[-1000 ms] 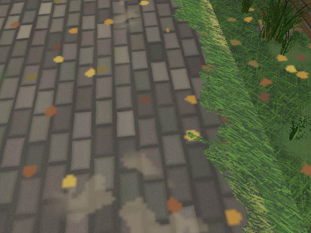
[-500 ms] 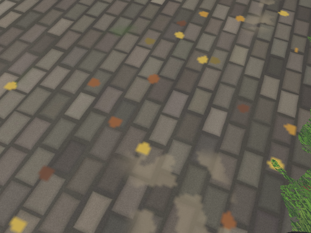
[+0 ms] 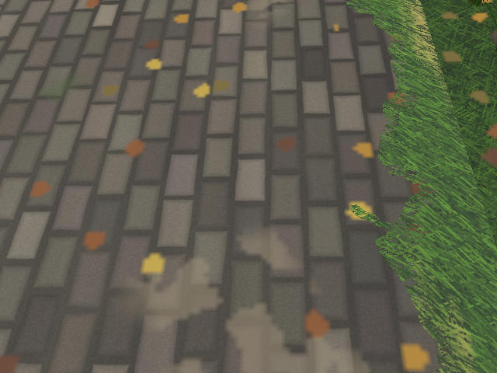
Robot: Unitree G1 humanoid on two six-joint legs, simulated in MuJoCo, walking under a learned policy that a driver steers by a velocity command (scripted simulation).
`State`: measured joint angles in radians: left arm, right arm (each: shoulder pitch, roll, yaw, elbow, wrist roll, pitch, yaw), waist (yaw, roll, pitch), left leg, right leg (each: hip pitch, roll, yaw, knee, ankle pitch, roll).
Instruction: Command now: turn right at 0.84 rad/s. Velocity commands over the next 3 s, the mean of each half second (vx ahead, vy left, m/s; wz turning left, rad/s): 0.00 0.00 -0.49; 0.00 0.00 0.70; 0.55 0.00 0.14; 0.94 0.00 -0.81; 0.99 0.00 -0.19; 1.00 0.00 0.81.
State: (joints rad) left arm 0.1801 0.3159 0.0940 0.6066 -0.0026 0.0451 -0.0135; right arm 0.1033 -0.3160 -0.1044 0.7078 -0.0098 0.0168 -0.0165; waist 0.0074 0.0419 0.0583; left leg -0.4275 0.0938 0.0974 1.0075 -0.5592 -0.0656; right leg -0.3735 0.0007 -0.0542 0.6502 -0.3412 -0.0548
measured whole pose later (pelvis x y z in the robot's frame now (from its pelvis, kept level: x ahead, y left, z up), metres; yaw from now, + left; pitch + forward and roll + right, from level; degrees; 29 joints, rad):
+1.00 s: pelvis +0.06 -0.04 +0.02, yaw +12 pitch +2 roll +0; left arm 0.19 0.25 0.06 0.63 0.03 0.00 0.05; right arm 0.20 -0.36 -0.12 0.66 0.03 0.06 -0.01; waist 0.01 0.05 0.04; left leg -0.60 0.04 -0.07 1.16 -0.32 -0.13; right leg -0.19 0.02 -0.10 0.40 -0.25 -0.05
